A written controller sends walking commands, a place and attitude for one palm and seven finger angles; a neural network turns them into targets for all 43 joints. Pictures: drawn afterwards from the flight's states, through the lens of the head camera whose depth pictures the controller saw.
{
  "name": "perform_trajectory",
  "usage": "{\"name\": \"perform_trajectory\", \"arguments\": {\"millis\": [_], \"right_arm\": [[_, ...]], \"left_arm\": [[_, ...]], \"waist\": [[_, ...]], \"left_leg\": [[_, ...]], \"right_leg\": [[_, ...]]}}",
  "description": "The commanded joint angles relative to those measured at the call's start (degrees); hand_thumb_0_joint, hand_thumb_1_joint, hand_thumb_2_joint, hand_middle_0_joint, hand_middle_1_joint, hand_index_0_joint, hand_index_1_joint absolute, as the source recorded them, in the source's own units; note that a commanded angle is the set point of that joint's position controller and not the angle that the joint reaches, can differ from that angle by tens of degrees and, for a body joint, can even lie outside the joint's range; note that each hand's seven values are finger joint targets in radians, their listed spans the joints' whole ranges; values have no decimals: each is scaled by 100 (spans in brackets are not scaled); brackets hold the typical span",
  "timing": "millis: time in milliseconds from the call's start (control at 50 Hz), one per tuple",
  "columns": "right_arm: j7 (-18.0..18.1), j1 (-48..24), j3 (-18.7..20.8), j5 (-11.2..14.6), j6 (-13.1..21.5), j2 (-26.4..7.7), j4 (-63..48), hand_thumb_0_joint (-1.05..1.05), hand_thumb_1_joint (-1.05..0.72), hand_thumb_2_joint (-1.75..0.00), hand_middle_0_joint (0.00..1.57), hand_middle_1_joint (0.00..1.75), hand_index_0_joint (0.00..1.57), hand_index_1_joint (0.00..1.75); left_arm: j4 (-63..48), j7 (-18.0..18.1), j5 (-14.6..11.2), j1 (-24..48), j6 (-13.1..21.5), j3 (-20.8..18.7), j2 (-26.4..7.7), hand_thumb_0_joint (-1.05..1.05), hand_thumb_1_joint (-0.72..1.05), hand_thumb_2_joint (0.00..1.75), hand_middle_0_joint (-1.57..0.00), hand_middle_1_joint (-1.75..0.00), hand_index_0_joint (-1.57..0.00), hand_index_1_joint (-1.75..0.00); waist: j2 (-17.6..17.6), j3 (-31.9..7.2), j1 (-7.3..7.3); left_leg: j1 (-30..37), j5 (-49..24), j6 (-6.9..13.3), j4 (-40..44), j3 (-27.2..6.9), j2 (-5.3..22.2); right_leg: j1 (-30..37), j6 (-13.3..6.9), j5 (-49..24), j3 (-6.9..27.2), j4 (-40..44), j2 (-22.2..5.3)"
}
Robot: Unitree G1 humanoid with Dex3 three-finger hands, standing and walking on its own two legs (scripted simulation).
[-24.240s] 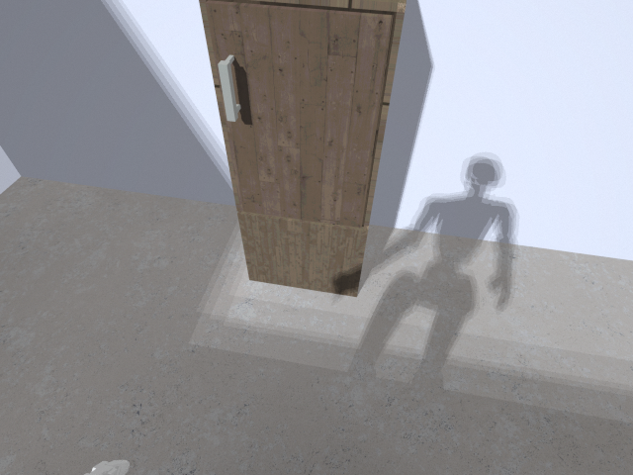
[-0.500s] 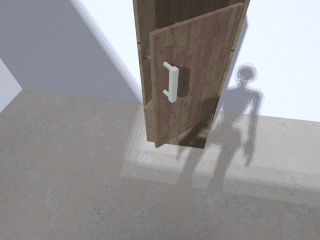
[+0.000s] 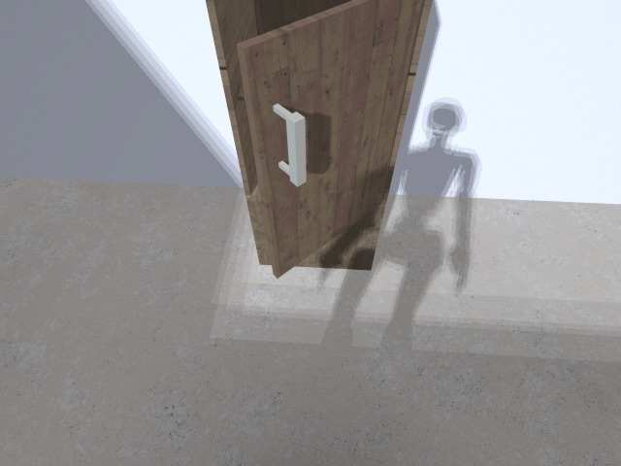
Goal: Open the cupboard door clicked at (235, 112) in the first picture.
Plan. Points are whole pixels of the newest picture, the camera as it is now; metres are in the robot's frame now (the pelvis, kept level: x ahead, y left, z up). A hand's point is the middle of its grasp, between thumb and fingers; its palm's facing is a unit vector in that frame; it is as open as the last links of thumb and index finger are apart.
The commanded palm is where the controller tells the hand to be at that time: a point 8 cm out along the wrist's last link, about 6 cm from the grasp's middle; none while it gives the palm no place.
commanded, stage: walk to a spot facing it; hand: left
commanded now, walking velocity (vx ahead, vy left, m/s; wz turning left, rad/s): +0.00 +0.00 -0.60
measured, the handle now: (289, 146) +0.59 +0.08 +0.06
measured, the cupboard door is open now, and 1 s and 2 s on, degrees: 45 45 45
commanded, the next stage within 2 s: none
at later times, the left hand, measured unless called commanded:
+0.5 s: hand out of the picture +0.08 +0.15 -0.15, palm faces -0.18 -0.94 -0.27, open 7.3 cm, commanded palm none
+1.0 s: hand (237, 408) +0.22 +0.14 -0.16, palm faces -0.55 -0.80 -0.24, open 7.4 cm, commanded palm none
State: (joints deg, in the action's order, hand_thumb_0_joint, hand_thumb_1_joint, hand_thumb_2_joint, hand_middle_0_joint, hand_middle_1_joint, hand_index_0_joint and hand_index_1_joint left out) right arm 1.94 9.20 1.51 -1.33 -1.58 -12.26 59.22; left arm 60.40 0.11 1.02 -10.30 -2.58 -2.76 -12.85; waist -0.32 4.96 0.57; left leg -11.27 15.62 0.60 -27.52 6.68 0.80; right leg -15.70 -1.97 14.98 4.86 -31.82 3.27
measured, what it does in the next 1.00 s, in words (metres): steps on the spot, turning right: left foot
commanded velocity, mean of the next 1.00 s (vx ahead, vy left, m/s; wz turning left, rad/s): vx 0.00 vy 0.00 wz -0.60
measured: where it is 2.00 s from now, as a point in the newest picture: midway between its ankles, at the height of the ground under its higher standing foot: outside the picture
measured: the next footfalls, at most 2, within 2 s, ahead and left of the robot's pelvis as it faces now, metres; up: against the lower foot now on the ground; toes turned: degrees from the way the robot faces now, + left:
left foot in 0.70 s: +0.10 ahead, +0.11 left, +0.00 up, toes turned -27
right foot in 1.06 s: -0.03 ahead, -0.15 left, +0.00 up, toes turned -41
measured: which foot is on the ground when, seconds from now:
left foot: down 0.00-0.14, up 0.16-0.68, down 0.70-1.00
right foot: down 0.00-0.70, up 0.72-1.00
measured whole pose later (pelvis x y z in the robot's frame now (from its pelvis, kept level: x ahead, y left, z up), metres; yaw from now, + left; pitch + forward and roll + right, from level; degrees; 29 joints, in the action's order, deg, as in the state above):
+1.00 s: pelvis +0.01 +0.01 +0.00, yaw -36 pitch +0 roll -2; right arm 1.7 13.7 1.5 -2.0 -1.1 -12.5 51.6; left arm 51.1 -2.3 1.1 -8.4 -3.7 -5.0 -16.4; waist 0.2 6.8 0.5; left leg -11.3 18.9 -2.0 -30.5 6.8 7.4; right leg -24.6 2.0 23.6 -2.0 -46.1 -1.4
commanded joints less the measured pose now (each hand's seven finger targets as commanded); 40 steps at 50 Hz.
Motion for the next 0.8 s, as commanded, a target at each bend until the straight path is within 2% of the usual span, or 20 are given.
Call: {"name": "perform_trajectory", "arguments": {"millis": [0,40,80,100,120,140,160,200,260,360,420,540,580,620,640,660,680,720,740,780], "right_arm": [[87,254,335,-72,87,-1131,-413,0,-90,-90,20,30,20,30],[86,75,323,-84,90,-1061,-539,0,-90,-90,20,30,20,30],[74,-219,340,-76,65,-1069,-670,0,-90,-90,20,30,20,30],[67,-330,352,-11,24,-969,-748,0,-90,-90,20,30,20,30],[41,-251,307,67,5,-534,-939,0,-90,-90,20,30,20,30],[21,-276,327,51,-74,-701,-985,0,-90,-90,20,30,20,30],[-24,-113,339,72,-96,-685,-922,0,-90,-90,20,30,20,30],[-39,-464,355,36,-106,-645,-897,0,-90,-90,20,30,20,30],[-55,-322,318,43,-96,-479,-869,0,-90,-90,20,30,20,30],[4,-470,296,67,-84,-469,-993,0,-90,-90,20,30,20,30],[21,-663,304,67,-75,-516,-1095,0,-90,-90,20,30,20,30],[14,-717,292,128,9,-470,-1237,0,-90,-90,20,30,20,30],[33,-477,284,157,45,-481,-1208,0,-90,-90,20,30,20,30],[59,-19,303,166,81,-551,-1089,0,-90,-90,20,30,20,30],[88,193,342,154,123,-723,-1009,0,-90,-90,20,30,20,30],[126,300,421,67,181,-1238,-1040,0,-90,-90,20,30,20,30],[127,396,460,-1,158,-1515,-1142,0,-90,-90,20,30,20,30],[126,21,345,-89,154,-1251,-1359,0,-90,-90,20,30,20,30],[115,-89,294,-106,194,-1067,-1313,0,-90,-90,20,30,20,30],[115,1,227,-88,189,-908,-1323,0,-90,-90,20,30,20,30]], "left_arm": [[-652,-42,22,11,1,-234,-570,0,90,90,-20,-30,-20,-30],[-720,-63,9,-76,-3,-252,-509,0,90,90,-20,-30,-20,-30],[-647,-92,14,-597,37,-296,-494,0,90,90,-20,-30,-20,-30],[-567,-68,57,-929,98,-369,-741,0,90,90,-20,-30,-20,-30],[-554,43,129,-1031,171,-489,-1391,0,90,90,-20,-30,-20,-30],[-552,109,18,-1140,159,-499,-1464,0,90,90,-20,-30,-20,-30],[-655,106,3,-886,136,-471,-1405,0,90,90,-20,-30,-20,-30],[-834,143,7,-382,149,-424,-1013,0,90,90,-20,-30,-20,-30],[-849,174,-7,-567,235,-411,-915,0,90,90,-20,-30,-20,-30],[-801,174,8,-871,211,-431,-918,0,90,90,-20,-30,-20,-30],[-837,148,31,-874,181,-441,-898,0,90,90,-20,-30,-20,-30],[-944,151,83,-795,153,-494,-1040,0,90,90,-20,-30,-20,-30],[-1020,150,69,-617,128,-508,-1075,0,90,90,-20,-30,-20,-30],[-1104,127,29,-296,96,-490,-1052,0,90,90,-20,-30,-20,-30],[-1161,120,-1,-215,92,-450,-897,0,90,90,-20,-30,-20,-30],[-1277,55,-73,-293,80,-378,-605,0,90,90,-20,-30,-20,-30],[-1392,-3,-36,-90,104,-364,-614,0,90,90,-20,-30,-20,-30],[-1446,-117,62,-147,110,-437,-756,0,90,90,-20,-30,-20,-30],[-1297,-121,105,-137,67,-439,-744,0,90,90,-20,-30,-20,-30],[-1297,-186,36,-71,19,-403,-644,0,90,90,-20,-30,-20,-30]], "waist": [[1114,-429,-81],[1058,-422,25],[604,-493,323],[-457,-541,488],[-2319,-522,433],[-2031,-525,483],[-1423,-415,265],[-890,-103,103],[-249,-763,70],[-542,-1036,185],[-788,-755,220],[-820,-936,241],[-845,-1014,114],[-747,-987,-144],[-393,-1039,-247],[1073,-992,-287],[1691,-769,-305],[576,-498,-45],[1021,-495,54],[1144,-380,56]], "left_leg": [[508,-1722,1002,980,-1454,2111],[340,-2131,988,688,-1131,2136],[-78,-1966,553,-129,-547,1756],[-508,-989,126,-1219,-122,1081],[-1839,1700,-295,-2652,252,16],[-1896,2111,-265,-3580,-509,-20],[-1969,1830,-241,-3952,-743,137],[-2199,1096,-284,-4125,-949,234],[-2067,683,-371,-3820,-926,184],[-2154,668,-442,-3287,-921,86],[-2084,767,-436,-3042,-966,50],[-1531,1058,-344,-1923,-999,-144],[-1087,872,-290,-1271,-1022,-187],[13,135,-247,-109,-990,-214],[957,-135,-176,560,-1226,156],[1650,219,245,1181,-2589,1478],[1240,-340,814,1472,-3554,2601],[90,-882,1191,1332,-2807,2498],[66,-1766,1000,1088,-2421,2083],[164,-2633,753,798,-1384,1638]], "right_leg": [[-865,122,1280,-282,-1803,-281],[-676,101,1435,-235,-1777,-486],[177,90,447,-336,-577,-485],[603,-22,-1044,362,603,-722],[1150,-436,-2583,2583,1491,-2123],[942,-736,-2919,2773,1559,-2331],[672,-1089,-1404,2535,1601,-2240],[373,-926,-1107,2396,1514,-1705],[1021,-773,-2043,1982,1239,-1450],[1619,-682,-2695,1968,1095,-1266],[1300,-791,-2469,2194,1184,-1241],[1157,-919,-2572,2698,1017,-1179],[914,-818,-2582,2727,927,-1099],[117,-463,-1941,2544,762,-817],[-729,-194,-1082,2188,470,-462],[-1885,69,543,1327,-368,233],[-2186,357,2036,285,-1753,319],[-1781,517,1542,-36,-3122,-155],[-1864,520,1388,-45,-3387,-152],[-1864,549,1073,-221,-3506,-301]]}}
